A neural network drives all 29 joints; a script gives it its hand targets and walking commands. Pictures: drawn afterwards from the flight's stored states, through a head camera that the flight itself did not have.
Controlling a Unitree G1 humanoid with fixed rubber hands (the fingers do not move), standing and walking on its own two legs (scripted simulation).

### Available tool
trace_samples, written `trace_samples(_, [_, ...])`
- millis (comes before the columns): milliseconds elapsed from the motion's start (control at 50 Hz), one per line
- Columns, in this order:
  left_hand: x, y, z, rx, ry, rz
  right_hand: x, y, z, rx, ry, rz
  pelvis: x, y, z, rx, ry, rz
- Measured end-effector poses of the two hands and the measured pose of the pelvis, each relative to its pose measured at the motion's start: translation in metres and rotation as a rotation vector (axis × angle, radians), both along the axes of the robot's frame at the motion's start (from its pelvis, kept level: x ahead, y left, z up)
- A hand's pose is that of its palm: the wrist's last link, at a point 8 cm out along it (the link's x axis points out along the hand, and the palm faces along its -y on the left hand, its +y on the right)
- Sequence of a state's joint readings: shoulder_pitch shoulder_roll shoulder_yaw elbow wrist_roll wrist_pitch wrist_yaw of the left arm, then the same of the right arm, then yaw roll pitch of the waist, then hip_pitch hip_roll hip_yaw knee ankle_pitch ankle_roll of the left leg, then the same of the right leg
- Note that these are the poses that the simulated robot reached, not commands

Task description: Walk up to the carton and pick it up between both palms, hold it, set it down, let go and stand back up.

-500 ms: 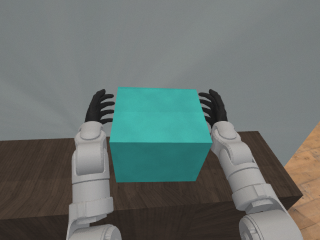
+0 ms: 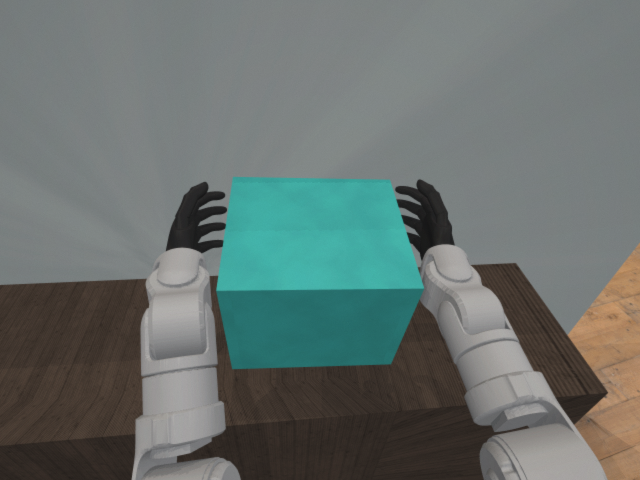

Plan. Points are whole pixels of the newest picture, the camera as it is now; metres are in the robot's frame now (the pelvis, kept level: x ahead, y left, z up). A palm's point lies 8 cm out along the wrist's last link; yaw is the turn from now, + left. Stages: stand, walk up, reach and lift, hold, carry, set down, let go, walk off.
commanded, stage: hold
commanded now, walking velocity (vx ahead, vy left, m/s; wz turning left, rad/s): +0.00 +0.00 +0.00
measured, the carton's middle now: (313, 272) +0.36 +0.01 +0.12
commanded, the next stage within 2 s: none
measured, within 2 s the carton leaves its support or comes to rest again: neither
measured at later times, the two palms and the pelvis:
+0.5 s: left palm (188, 242) +0.35 +0.16 +0.18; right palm (436, 238) +0.36 -0.14 +0.18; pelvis +0.00 +0.00 +0.00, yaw +0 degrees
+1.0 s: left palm (190, 247) +0.35 +0.15 +0.18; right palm (435, 246) +0.36 -0.14 +0.17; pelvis -0.01 +0.00 +0.00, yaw +0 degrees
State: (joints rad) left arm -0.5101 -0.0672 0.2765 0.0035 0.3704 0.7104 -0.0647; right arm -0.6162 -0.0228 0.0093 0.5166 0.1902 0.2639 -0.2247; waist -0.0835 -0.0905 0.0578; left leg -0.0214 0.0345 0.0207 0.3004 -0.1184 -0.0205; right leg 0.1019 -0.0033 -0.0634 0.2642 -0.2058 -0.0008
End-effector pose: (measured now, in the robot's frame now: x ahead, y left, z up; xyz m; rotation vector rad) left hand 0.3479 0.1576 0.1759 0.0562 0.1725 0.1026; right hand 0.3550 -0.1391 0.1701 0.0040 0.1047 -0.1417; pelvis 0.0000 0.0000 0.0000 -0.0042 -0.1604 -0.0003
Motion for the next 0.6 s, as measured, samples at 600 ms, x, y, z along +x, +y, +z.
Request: trace_samples(600, [0.002,0.000,0.004,-0.004,-0.004,0.003,0.002,0.000,0.004,-0.009,-0.005,0.003,0.000,-0.002,0.000,0.001,0.000,-0.003])
